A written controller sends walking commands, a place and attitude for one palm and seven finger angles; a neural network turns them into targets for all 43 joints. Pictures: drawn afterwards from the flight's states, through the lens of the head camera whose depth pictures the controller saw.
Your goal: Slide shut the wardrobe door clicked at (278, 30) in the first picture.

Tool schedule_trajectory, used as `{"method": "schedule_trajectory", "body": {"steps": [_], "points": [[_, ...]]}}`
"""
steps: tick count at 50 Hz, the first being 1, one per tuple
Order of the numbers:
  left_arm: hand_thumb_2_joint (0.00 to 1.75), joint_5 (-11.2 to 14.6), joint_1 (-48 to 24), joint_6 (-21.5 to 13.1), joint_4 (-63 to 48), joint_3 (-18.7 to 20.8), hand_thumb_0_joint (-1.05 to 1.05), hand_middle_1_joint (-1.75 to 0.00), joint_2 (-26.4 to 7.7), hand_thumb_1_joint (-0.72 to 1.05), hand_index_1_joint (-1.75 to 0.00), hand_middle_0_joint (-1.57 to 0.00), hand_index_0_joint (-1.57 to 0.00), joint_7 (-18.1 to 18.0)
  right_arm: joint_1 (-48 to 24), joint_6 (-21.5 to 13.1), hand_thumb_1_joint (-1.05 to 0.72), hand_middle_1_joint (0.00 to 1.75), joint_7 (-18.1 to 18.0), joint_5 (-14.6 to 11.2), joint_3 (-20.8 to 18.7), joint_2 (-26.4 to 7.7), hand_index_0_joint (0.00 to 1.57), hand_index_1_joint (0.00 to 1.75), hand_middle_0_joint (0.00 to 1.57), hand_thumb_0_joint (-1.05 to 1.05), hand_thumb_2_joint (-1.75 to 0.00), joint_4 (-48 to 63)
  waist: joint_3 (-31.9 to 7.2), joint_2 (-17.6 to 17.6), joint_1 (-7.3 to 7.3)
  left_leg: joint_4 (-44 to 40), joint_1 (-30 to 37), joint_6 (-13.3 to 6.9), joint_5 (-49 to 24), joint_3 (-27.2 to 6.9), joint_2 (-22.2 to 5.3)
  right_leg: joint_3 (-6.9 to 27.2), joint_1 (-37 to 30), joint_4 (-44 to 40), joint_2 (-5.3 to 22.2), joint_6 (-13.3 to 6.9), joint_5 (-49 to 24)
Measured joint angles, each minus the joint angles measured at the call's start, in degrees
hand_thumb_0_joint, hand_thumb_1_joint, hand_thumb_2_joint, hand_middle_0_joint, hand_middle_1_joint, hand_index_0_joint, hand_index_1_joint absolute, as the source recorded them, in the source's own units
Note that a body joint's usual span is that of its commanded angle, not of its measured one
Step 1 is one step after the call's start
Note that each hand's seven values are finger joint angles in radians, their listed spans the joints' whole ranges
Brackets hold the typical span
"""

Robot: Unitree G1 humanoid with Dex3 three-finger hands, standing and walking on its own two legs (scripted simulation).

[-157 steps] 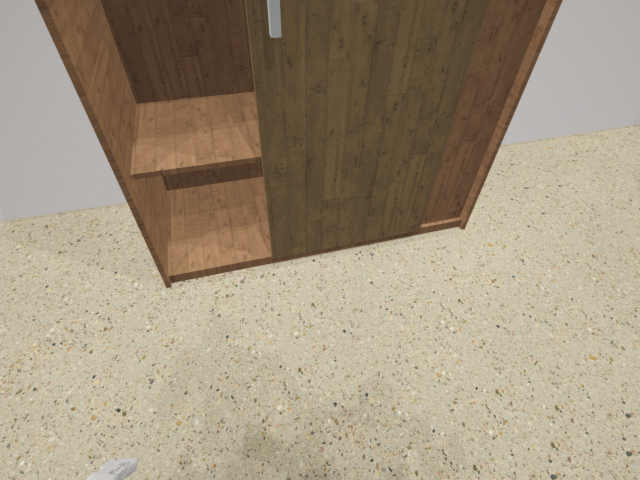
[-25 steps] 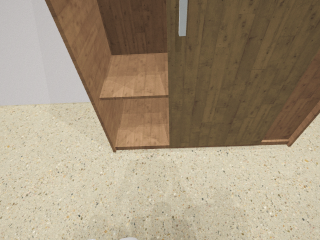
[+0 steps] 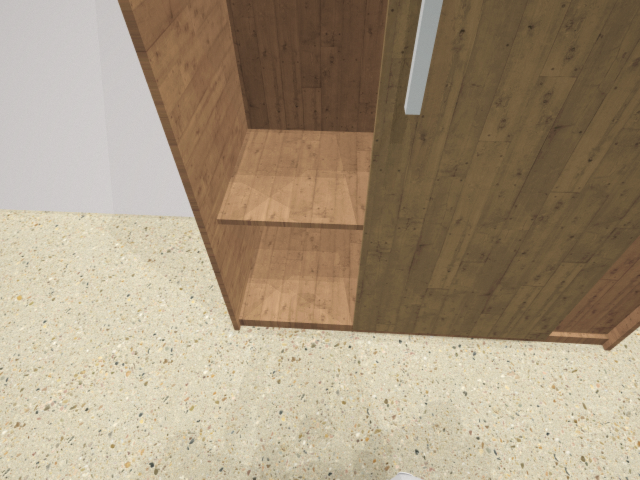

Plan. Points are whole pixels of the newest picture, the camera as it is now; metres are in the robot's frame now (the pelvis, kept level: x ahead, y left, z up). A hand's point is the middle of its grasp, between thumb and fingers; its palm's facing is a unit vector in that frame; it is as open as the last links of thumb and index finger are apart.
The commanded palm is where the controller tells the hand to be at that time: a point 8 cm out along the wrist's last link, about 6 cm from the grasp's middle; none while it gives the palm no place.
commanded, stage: take the last steps up to it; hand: right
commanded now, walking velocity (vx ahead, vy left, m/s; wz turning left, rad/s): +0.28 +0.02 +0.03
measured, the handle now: (426, 18) +0.68 -0.11 +0.27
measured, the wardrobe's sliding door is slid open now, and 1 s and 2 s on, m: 0.40 0.40 0.40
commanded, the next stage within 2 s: come to a stop and stand still in 0.36 s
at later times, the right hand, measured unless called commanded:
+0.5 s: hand (458, 428) +0.25 -0.19 -0.16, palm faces -0.05 +0.98 -0.18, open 7.3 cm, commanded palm none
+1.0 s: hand (480, 448) +0.23 -0.23 -0.19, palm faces +0.05 +0.98 -0.18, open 7.3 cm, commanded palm none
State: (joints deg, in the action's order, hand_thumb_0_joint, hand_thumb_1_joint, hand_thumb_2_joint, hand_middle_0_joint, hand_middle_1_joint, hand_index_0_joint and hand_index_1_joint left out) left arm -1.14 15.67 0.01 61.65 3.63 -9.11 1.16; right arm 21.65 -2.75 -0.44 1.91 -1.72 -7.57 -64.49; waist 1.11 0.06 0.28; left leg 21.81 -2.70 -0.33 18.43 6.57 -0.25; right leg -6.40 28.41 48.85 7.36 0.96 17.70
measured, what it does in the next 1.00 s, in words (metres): walks ahead: right foot, then left foot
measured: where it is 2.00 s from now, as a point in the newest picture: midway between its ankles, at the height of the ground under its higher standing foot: outside the picture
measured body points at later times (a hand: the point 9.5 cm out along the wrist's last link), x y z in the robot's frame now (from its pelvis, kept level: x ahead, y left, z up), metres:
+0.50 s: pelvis +0.16 -0.02 +0.00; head +0.17 -0.02 +0.45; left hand +0.10 +0.19 -0.16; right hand +0.25 -0.24 -0.15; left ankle +0.23 +0.12 -0.71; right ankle +0.12 -0.12 -0.74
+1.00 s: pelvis +0.16 -0.04 -0.01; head +0.18 -0.07 +0.44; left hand +0.22 +0.20 -0.14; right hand +0.22 -0.28 -0.18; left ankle +0.22 +0.11 -0.72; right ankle +0.17 -0.12 -0.74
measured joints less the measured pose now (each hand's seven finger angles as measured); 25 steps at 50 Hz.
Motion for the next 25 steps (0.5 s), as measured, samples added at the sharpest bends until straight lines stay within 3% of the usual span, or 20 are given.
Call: {"method": "schedule_trajectory", "body": {"steps": [5,9,12,18,25], "points": [[0.90,0.00,-2.75,-2.26,-1.95,-0.17,0.01,-0.30,-0.34,0.93,-0.30,-0.20,-0.20,-0.33,2.40,0.27,-0.91,0.30,0.33,-0.25,-0.14,0.19,0.20,0.30,0.20,0.00,-0.90,-1.86,1.16,-1.21,-1.13,6.13,0.89,2.06,6.38,-0.37,-1.41,-1.65,-5.34,-13.28,-1.55,-1.30,-4.54],[0.90,-0.30,-3.93,-3.87,-2.72,-0.73,0.00,-0.30,0.62,0.92,-0.30,-0.20,-0.20,-1.35,0.80,2.04,-0.91,0.30,0.67,-0.50,-0.56,-0.68,0.20,0.30,0.20,0.00,-0.90,-2.49,2.21,-2.67,-0.95,34.52,-11.16,-0.31,9.90,-3.78,-2.42,-4.10,-7.33,-10.56,-2.32,-4.11,-1.72],[0.90,-0.08,-2.58,-4.12,-2.16,-0.65,0.00,-0.30,1.17,0.94,-0.30,-0.20,-0.20,-2.59,-2.18,2.21,-0.91,0.30,0.94,-0.14,-1.12,-1.79,0.20,0.30,0.20,0.00,-0.90,-1.47,1.97,-2.57,-0.29,44.22,-19.38,-0.16,4.35,-3.25,-3.41,-4.79,-11.75,-16.17,-3.18,-3.90,-2.89],[0.90,0.12,1.73,-3.59,0.77,-1.30,0.00,-0.30,1.82,0.94,-0.30,-0.20,-0.20,-2.58,-8.24,2.28,-0.92,0.30,0.87,-0.15,-1.64,-2.99,0.20,0.30,0.20,0.00,-0.90,2.87,1.13,-1.99,-0.14,35.11,-26.10,1.52,-3.06,-2.42,-5.71,-5.21,-18.83,-25.34,-4.51,-3.69,-4.74],[0.90,-0.33,5.11,-2.27,2.72,-1.15,0.00,-0.30,2.99,0.92,-0.30,-0.20,-0.20,-2.05,-12.66,2.54,-0.92,0.30,0.92,-0.16,-1.28,-2.21,0.20,0.30,0.20,0.00,-0.90,4.93,1.67,-0.85,2.01,18.11,-22.60,1.63,-4.50,-1.18,-5.57,-5.77,-22.66,-25.31,-4.53,-1.77,-1.26]]}}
